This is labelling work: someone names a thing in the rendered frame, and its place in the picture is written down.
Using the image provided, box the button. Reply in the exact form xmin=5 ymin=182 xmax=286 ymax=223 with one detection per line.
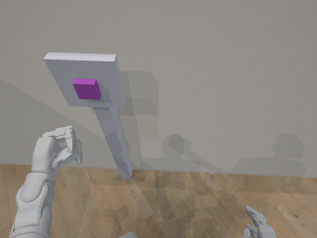
xmin=72 ymin=78 xmax=101 ymax=100

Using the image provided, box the robot left hand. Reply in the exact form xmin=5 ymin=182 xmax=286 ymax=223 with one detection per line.
xmin=31 ymin=126 xmax=82 ymax=177

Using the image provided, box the robot left forearm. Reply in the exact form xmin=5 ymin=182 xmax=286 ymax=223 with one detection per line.
xmin=9 ymin=172 xmax=56 ymax=238

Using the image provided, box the panel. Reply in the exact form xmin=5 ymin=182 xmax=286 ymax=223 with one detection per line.
xmin=44 ymin=52 xmax=133 ymax=179

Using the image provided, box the robot right hand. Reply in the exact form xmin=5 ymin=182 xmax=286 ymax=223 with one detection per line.
xmin=241 ymin=206 xmax=277 ymax=238

